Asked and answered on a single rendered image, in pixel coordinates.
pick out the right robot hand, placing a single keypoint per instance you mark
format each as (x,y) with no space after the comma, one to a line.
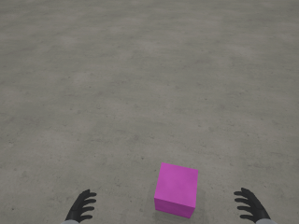
(255,208)

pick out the left robot hand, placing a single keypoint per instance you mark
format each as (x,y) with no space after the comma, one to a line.
(77,208)

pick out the carton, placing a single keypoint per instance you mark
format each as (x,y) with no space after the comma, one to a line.
(176,190)

